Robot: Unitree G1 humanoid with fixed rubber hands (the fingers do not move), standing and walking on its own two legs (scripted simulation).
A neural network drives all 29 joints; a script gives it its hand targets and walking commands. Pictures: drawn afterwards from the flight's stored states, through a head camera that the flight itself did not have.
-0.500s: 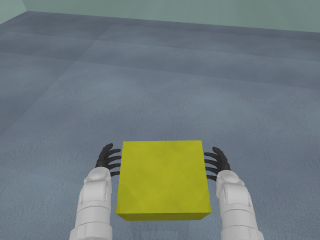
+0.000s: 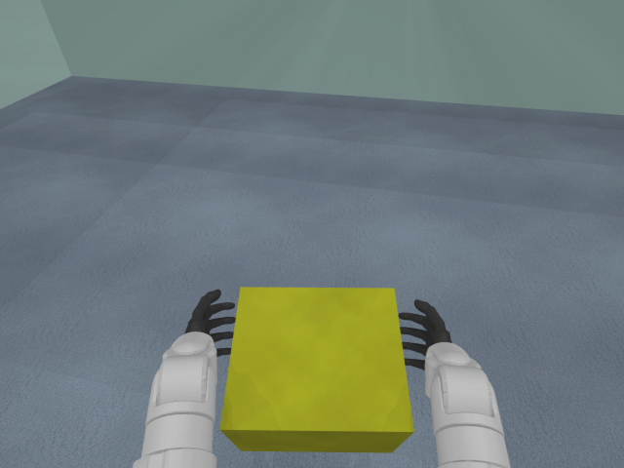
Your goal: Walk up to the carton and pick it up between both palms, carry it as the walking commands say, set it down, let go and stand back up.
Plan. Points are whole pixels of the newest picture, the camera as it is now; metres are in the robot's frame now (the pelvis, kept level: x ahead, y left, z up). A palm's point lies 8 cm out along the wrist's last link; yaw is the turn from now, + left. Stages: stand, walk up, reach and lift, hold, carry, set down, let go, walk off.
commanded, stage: reach and lift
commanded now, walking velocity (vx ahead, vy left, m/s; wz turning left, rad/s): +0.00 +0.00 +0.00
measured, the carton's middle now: (316, 370) +0.31 +0.01 -0.04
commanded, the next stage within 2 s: hold in 0.82 s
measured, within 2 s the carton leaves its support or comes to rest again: neither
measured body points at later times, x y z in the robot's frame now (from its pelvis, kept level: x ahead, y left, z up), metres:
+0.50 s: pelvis +0.01 +0.01 +0.00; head -0.02 +0.00 +0.45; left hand +0.31 +0.17 +0.04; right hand +0.31 -0.15 +0.03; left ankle +0.02 +0.14 -0.75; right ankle +0.02 -0.14 -0.75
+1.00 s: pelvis +0.00 +0.00 +0.00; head -0.03 -0.01 +0.45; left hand +0.30 +0.17 +0.04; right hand +0.29 -0.15 +0.03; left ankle +0.02 +0.14 -0.75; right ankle +0.02 -0.14 -0.75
